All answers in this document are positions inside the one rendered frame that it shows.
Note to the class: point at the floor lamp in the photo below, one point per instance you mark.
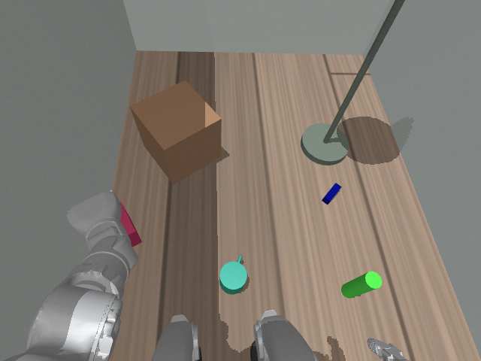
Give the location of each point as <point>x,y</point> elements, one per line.
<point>325,144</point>

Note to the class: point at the right robot hand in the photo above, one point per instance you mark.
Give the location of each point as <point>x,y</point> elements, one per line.
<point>387,352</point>

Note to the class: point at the left robot hand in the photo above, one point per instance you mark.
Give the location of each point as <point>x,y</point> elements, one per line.
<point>100,206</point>

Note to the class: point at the left robot arm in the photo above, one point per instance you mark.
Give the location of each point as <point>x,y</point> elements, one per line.
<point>79,320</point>

